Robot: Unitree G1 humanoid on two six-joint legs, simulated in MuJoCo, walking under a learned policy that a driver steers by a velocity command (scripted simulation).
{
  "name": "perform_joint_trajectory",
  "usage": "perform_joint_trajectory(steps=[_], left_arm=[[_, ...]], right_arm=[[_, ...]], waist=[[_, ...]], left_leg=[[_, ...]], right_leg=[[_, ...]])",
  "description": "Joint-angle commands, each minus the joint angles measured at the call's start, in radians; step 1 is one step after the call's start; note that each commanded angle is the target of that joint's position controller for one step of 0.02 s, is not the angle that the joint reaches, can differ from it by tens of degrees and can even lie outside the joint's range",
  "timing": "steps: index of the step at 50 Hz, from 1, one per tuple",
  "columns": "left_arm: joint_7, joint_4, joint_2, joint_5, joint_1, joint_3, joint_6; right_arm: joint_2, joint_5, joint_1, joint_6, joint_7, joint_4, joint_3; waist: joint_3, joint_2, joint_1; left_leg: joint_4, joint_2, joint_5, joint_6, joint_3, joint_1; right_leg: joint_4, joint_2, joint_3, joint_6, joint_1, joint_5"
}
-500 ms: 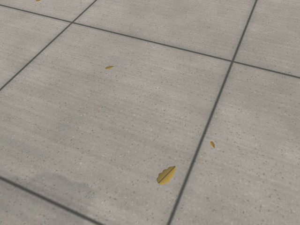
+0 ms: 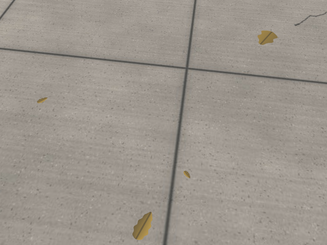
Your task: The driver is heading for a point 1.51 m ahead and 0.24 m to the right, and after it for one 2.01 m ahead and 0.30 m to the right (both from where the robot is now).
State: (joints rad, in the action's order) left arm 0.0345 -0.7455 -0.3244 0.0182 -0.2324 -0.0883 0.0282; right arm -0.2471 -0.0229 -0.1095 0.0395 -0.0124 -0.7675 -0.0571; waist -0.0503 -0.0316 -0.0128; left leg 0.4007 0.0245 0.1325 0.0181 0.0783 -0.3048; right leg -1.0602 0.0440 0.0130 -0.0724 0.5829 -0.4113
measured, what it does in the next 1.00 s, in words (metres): steps on the spot: right foot, then left foot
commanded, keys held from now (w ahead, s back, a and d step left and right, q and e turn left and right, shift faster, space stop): e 0.48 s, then no key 0.10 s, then q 0.38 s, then w+q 0.04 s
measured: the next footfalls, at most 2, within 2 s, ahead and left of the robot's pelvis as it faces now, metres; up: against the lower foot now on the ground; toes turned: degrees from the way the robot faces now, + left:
right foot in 0.20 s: +0.10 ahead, -0.15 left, +0.00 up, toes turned -11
left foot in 0.66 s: +0.15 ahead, +0.08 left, +0.00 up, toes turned -23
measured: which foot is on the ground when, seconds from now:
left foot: down 0.00-0.20, up 0.22-0.64, down 0.66-1.00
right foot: up 0.00-0.18, down 0.20-1.00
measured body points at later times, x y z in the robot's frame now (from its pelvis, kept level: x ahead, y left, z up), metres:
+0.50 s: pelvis +0.04 -0.05 +0.00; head +0.08 -0.08 +0.45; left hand +0.28 +0.18 -0.07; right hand +0.11 -0.36 -0.12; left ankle +0.11 +0.11 -0.69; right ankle +0.06 -0.14 -0.74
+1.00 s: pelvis +0.07 -0.02 -0.01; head +0.09 -0.02 +0.44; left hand +0.27 +0.23 -0.10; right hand +0.15 -0.32 -0.11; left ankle +0.11 +0.10 -0.74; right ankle +0.06 -0.14 -0.74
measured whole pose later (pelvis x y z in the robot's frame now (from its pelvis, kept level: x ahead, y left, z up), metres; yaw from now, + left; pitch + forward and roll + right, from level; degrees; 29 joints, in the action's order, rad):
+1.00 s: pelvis +0.07 -0.02 -0.01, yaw -13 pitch +0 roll -1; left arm 0.03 -0.68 -0.29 -0.02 -0.20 -0.08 0.00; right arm -0.30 0.02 -0.16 -0.02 -0.02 -0.75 -0.05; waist -0.04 0.03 0.00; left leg 0.60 -0.06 0.30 0.01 -0.17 -0.29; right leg -0.54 -0.03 0.01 0.00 0.28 -0.26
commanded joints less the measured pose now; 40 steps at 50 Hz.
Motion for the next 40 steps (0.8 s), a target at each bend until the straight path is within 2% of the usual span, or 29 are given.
perform_joint_trajectory(steps=[1,6,8,9,10,11,12,13,14,15,16,18,20,23,26,29,31,32,33,34,35,36,37,38,39,40], left_arm=[[-0.012,0.071,-0.02,-0.005,-0.063,-0.002,0.004],[-0.044,0.129,-0.063,-0.006,0.025,-0.012,0.02],[-0.054,0.135,-0.066,-0.008,0.015,-0.018,0.024],[-0.052,0.13,-0.077,-0.012,0.0,-0.025,0.023],[-0.041,0.124,-0.125,-0.014,-0.039,-0.043,0.021],[-0.021,0.145,-0.258,-0.018,-0.064,-0.073,0.02],[-0.028,0.171,-0.26,-0.043,-0.065,-0.063,0.002],[-0.036,0.167,-0.221,-0.047,-0.064,-0.053,-0.017],[-0.034,0.167,-0.196,-0.035,-0.016,-0.046,-0.031],[-0.029,0.175,-0.165,-0.019,0.03,-0.037,-0.031],[-0.022,0.184,-0.153,-0.011,0.067,-0.03,-0.027],[-0.013,0.197,-0.143,-0.021,0.081,-0.024,-0.022],[-0.006,0.202,-0.144,-0.018,0.072,-0.025,-0.021],[0.003,0.205,-0.157,-0.015,0.06,-0.031,-0.013],[0.0,0.212,-0.153,-0.022,0.071,-0.029,-0.006],[-0.009,0.206,-0.139,-0.023,0.069,-0.021,-0.001],[-0.011,0.2,-0.104,-0.023,0.089,-0.003,0.002],[-0.012,0.191,-0.07,-0.022,0.098,0.012,0.001],[-0.015,0.163,-0.026,-0.031,0.044,0.027,-0.005],[-0.019,0.143,-0.006,-0.055,-0.027,0.033,-0.014],[-0.022,0.151,-0.015,-0.06,-0.052,0.029,-0.022],[-0.018,0.139,-0.053,-0.066,0.002,0.022,-0.026],[-0.015,0.14,-0.077,-0.059,0.066,0.012,-0.027],[-0.008,0.14,-0.078,-0.053,0.095,0.008,-0.023],[-0.004,0.147,-0.077,-0.051,0.096,0.006,-0.019],[-0.001,0.144,-0.07,-0.048,0.089,0.006,-0.021]], right_arm=[[-0.161,0.008,0.073,0.008,-0.013,0.06,-0.043],[-0.211,0.034,0.049,-0.013,-0.011,0.03,-0.056],[-0.224,0.051,0.048,-0.02,-0.01,0.018,-0.06],[-0.21,0.056,0.023,-0.023,-0.01,0.005,-0.058],[-0.174,0.042,-0.043,-0.027,-0.006,-0.021,-0.049],[-0.12,-0.008,-0.073,-0.027,0.003,0.004,-0.032],[-0.135,-0.007,0.014,-0.026,-0.005,0.041,-0.033],[-0.169,0.016,0.065,-0.029,-0.01,0.049,-0.043],[-0.171,0.029,0.051,-0.034,-0.017,0.043,-0.046],[-0.176,0.021,0.032,-0.038,-0.026,0.022,-0.051],[-0.184,0.014,0.024,-0.043,-0.032,0.021,-0.055],[-0.172,0.018,-0.001,-0.043,-0.029,0.015,-0.055],[-0.154,0.023,0.003,-0.041,-0.028,0.018,-0.049],[-0.137,0.022,0.032,-0.04,-0.023,0.03,-0.041],[-0.142,0.027,0.021,-0.037,-0.013,0.026,-0.038],[-0.145,0.03,0.016,-0.031,-0.002,0.031,-0.036],[-0.13,0.028,-0.023,-0.024,0.009,0.02,-0.029],[-0.106,0.022,-0.053,-0.019,0.017,0.008,-0.021],[-0.104,0.005,-0.054,-0.016,0.023,0.005,-0.013],[-0.168,-0.012,-0.043,-0.016,0.022,0.017,-0.018],[-0.161,-0.017,0.042,-0.017,0.021,0.02,-0.006],[-0.125,-0.009,0.087,-0.016,0.023,0.039,0.001],[-0.131,-0.003,0.055,-0.014,0.023,0.03,-0.001],[-0.169,0.006,0.03,-0.01,0.022,0.025,-0.007],[-0.197,0.015,0.03,-0.007,0.019,0.028,-0.012],[-0.207,0.022,0.022,-0.008,0.013,0.029,-0.015]], waist=[[0.156,0.159,-0.021],[0.137,0.163,0.001],[0.13,0.154,-0.016],[0.132,0.132,-0.018],[0.14,0.033,-0.018],[0.152,-0.278,0.019],[0.193,-0.266,-0.041],[0.197,-0.152,-0.06],[0.173,-0.111,-0.026],[0.168,-0.063,-0.005],[0.161,-0.078,0.013],[0.179,-0.097,0.031],[0.178,-0.094,0.024],[0.17,-0.103,0.007],[0.165,-0.12,-0.001],[0.161,-0.128,-0.013],[0.171,-0.116,0.007],[0.171,-0.102,0.032],[0.169,-0.061,0.021],[0.17,0.097,-0.04],[0.121,0.21,-0.108],[0.086,0.19,-0.074],[0.067,0.174,-0.032],[0.054,0.165,-0.016],[0.03,0.187,-0.017],[0.022,0.191,-0.018]], left_leg=[[-0.144,0.266,-0.374,0.218,-0.106,0.076],[-0.11,0.3,-0.222,0.179,-0.066,0.118],[-0.041,0.295,-0.163,0.136,-0.046,0.131],[0.024,0.266,-0.097,0.096,-0.02,0.111],[0.157,0.209,0.007,0.029,0.037,0.039],[0.493,0.067,0.411,-0.074,0.137,-0.226],[0.706,-0.029,0.567,-0.094,-0.031,-0.375],[0.79,-0.009,0.505,-0.077,-0.108,-0.392],[0.784,0.009,0.416,-0.062,-0.127,-0.399],[0.755,0.025,0.349,-0.06,-0.141,-0.394],[0.737,0.024,0.303,-0.065,-0.143,-0.36],[0.727,-0.003,0.243,-0.074,-0.139,-0.299],[0.633,-0.017,0.215,-0.084,-0.145,-0.293],[0.492,-0.03,0.202,-0.098,-0.162,-0.256],[0.402,-0.034,0.207,-0.096,-0.159,-0.178],[0.325,-0.032,0.231,-0.083,-0.145,-0.106],[0.199,-0.017,0.173,-0.062,-0.126,-0.02],[0.054,-0.011,0.054,-0.044,-0.115,0.08],[-0.033,0.027,-0.059,-0.023,-0.153,0.164],[-0.054,0.163,-0.204,0.033,-0.312,0.201],[-0.061,0.216,-0.149,0.135,-0.376,0.053],[-0.085,0.166,0.039,0.125,-0.36,-0.028],[-0.084,0.116,0.138,0.081,-0.33,-0.042],[-0.087,0.1,0.168,0.06,-0.326,-0.058],[-0.09,0.102,0.162,0.059,-0.344,-0.061],[-0.084,0.103,0.142,0.064,-0.358,-0.056]], right_leg=[[0.126,0.038,0.007,0.011,-0.097,0.129],[0.316,0.025,-0.029,0.056,-0.177,0.148],[0.457,0.001,-0.06,0.09,-0.246,0.192],[0.533,-0.025,-0.067,0.114,-0.315,0.246],[0.62,-0.002,0.002,0.153,-0.431,0.415],[0.646,0.254,0.35,0.268,-0.6,0.792],[0.693,0.351,0.519,0.431,-0.572,0.774],[0.711,0.302,0.454,0.416,-0.554,0.71],[0.705,0.252,0.381,0.36,-0.526,0.645],[0.703,0.215,0.343,0.314,-0.507,0.576],[0.708,0.195,0.321,0.299,-0.463,0.561],[0.715,0.162,0.301,0.297,-0.423,0.566],[0.715,0.148,0.308,0.296,-0.433,0.53],[0.711,0.138,0.35,0.299,-0.425,0.428],[0.707,0.135,0.38,0.301,-0.385,0.362],[0.685,0.136,0.416,0.301,-0.372,0.388],[0.651,0.128,0.4,0.28,-0.369,0.403],[0.634,0.103,0.368,0.248,-0.334,0.374],[0.621,0.062,0.324,0.192,-0.3,0.287],[0.503,-0.03,0.22,0.13,-0.262,0.118],[0.559,-0.071,0.14,0.083,-0.313,0.051],[0.593,-0.049,0.133,0.062,-0.39,0.129],[0.585,-0.059,0.124,0.062,-0.412,0.174],[0.566,-0.061,0.114,0.068,-0.421,0.191],[0.563,-0.06,0.109,0.07,-0.404,0.197],[0.563,-0.06,0.098,0.071,-0.392,0.196]])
